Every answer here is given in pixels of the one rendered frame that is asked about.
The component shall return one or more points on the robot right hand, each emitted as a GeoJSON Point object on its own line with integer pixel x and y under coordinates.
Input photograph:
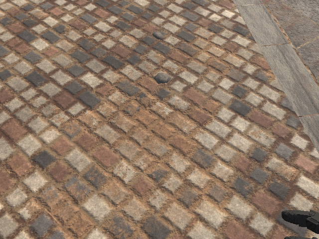
{"type": "Point", "coordinates": [309, 219]}

